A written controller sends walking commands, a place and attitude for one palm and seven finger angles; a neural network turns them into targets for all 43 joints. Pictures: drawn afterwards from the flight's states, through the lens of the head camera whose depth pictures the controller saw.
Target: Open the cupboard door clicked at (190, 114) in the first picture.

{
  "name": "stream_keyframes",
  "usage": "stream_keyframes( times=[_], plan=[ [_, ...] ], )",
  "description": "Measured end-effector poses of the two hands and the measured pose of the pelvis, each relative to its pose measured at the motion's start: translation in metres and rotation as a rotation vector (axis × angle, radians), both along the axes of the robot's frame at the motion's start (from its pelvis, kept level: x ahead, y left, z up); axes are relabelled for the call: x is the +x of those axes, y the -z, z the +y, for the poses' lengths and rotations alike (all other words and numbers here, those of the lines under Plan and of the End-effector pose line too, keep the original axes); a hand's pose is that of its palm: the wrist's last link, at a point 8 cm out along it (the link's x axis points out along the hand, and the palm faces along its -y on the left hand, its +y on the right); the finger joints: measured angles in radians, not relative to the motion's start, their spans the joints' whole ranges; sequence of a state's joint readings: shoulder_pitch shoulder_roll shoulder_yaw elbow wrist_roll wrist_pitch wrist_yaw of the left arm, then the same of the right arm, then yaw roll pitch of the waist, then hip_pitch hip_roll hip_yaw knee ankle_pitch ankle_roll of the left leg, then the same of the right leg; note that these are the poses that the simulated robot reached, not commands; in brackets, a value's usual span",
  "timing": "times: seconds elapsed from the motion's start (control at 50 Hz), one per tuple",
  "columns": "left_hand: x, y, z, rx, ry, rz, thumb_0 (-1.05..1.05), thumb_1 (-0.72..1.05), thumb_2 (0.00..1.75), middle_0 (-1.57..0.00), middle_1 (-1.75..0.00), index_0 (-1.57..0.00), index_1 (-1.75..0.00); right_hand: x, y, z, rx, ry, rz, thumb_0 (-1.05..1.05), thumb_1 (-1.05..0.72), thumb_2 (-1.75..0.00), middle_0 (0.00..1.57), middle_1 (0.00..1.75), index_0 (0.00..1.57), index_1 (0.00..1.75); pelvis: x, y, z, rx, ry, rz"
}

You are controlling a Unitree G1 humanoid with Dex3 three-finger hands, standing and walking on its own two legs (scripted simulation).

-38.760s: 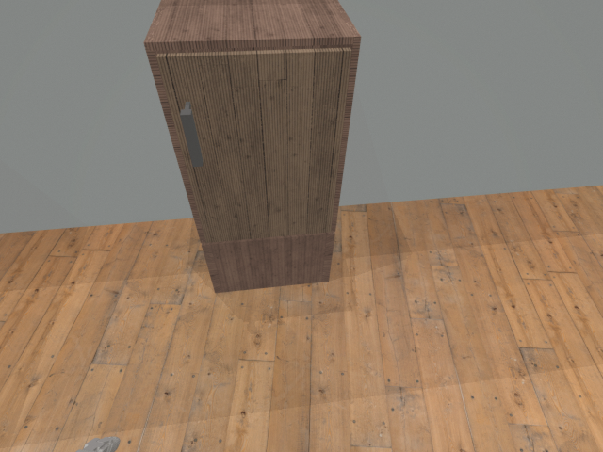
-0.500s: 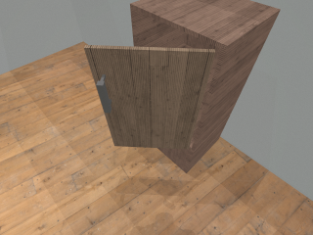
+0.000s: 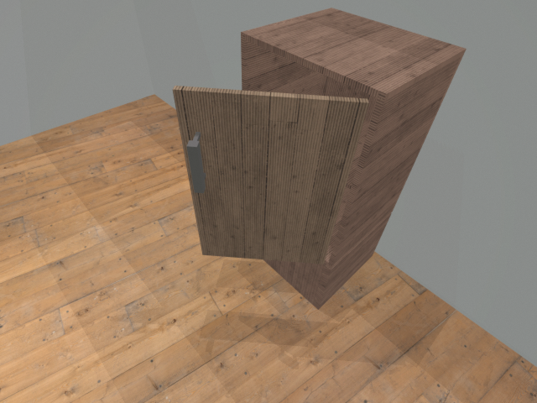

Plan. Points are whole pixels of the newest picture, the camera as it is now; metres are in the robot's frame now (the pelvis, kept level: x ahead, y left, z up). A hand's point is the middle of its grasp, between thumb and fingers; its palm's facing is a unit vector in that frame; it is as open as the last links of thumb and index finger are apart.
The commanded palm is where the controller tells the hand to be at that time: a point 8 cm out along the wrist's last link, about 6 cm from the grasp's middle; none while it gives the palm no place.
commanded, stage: come to a stop and stand still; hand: left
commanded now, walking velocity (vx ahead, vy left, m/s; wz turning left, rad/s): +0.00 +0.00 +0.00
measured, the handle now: (198, 162) +0.64 +0.20 -0.02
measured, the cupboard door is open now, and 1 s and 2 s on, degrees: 42 42 42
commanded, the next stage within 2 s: look again from close up in 0.66 s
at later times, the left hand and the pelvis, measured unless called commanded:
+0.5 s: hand out of the picture -0.02 +0.19 -0.18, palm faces -0.01 -0.99 -0.16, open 7.4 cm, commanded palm none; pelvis +0.00 +0.03 +0.00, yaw +0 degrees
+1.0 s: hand out of the picture -0.04 +0.19 -0.18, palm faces +0.01 -0.99 -0.16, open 7.3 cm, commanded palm none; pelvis +0.00 +0.03 +0.00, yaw -1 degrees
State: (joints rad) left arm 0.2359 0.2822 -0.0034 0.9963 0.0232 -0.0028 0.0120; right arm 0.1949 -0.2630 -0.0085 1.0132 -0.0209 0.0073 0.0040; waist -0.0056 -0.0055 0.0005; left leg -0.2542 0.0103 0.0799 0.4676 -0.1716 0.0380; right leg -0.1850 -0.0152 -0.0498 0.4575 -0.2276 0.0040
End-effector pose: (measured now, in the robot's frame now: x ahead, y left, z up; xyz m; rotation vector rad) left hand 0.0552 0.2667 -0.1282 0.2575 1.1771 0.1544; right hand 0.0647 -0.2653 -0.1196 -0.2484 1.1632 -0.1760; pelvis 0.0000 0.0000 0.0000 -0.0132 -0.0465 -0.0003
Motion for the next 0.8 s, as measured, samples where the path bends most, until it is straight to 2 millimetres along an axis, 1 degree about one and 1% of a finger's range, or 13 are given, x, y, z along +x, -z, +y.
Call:
stream_keyframes(
  times=[0.18,0.3,0.4,0.52,0.64,0.8],
  plan=[
    [-0.038,0.010,0.001,-0.027,-0.024,0.112,0.00,0.91,0.90,-0.20,-0.30,-0.20,-0.29,-0.045,0.009,0.021,0.028,0.041,0.126,0.01,-0.91,-0.90,0.20,0.30,0.21,0.30,-0.003,-0.001,0.011,-0.002,0.001,0.009],
    [-0.058,0.017,-0.006,-0.060,-0.038,0.175,0.00,0.91,0.90,-0.20,-0.30,-0.20,-0.29,-0.062,0.012,0.037,0.045,0.067,0.178,0.01,-0.91,-0.90,0.20,0.30,0.21,0.30,-0.002,-0.002,0.018,-0.002,0.003,0.011],
    [-0.069,0.021,-0.016,-0.092,-0.049,0.208,0.00,0.91,0.90,-0.20,-0.30,-0.20,-0.29,-0.066,0.014,0.051,0.064,0.080,0.192,0.01,-0.91,-0.90,0.20,0.30,0.21,0.30,-0.002,-0.002,0.023,-0.002,0.004,0.011],
    [-0.080,0.024,-0.027,-0.123,-0.062,0.232,0.00,0.91,0.90,-0.20,-0.30,-0.20,-0.29,-0.064,0.017,0.069,0.095,0.088,0.188,0.01,-0.91,-0.90,0.20,0.30,0.20,0.30,-0.001,-0.002,0.027,0.000,0.007,0.012],
    [-0.087,0.024,-0.032,-0.139,-0.073,0.246,0.00,0.91,0.90,-0.20,-0.30,-0.20,-0.29,-0.066,0.018,0.073,0.096,0.102,0.189,0.01,-0.93,-0.90,0.20,0.30,0.21,0.30,0.000,-0.001,0.030,0.000,0.011,0.011],
    [-0.093,0.024,-0.032,-0.135,-0.081,0.259,0.00,0.91,0.90,-0.20,-0.30,-0.20,-0.29,-0.070,0.019,0.076,0.101,0.118,0.190,0.01,-0.92,-0.90,0.20,0.30,0.20,0.30,-0.001,-0.002,0.031,0.002,0.014,0.011]
  ],
)
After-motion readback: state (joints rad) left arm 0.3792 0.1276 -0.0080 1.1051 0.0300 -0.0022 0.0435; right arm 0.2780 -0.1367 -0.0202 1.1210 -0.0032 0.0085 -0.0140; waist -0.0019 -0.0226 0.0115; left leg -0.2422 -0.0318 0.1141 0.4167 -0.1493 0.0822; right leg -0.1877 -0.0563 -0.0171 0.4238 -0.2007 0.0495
